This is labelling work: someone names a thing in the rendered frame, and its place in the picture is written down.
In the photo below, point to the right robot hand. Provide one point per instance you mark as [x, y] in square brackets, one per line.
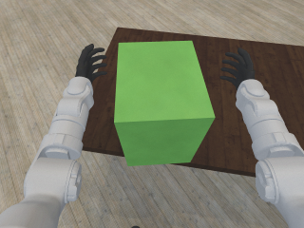
[245, 67]

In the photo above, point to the right robot upper arm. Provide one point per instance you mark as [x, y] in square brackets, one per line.
[280, 181]

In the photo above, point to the left robot upper arm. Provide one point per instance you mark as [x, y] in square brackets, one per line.
[52, 183]

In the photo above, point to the carton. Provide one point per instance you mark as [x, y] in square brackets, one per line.
[162, 106]

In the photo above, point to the right robot forearm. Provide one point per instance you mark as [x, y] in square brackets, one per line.
[269, 134]

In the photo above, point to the left robot hand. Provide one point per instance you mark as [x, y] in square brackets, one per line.
[85, 67]

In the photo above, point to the left robot forearm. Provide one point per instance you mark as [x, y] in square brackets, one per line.
[64, 138]

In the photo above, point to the table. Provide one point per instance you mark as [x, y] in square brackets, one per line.
[227, 145]

